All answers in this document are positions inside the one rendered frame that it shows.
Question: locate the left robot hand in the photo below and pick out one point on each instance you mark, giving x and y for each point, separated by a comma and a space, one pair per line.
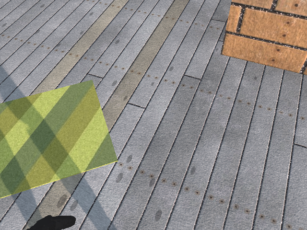
54, 223

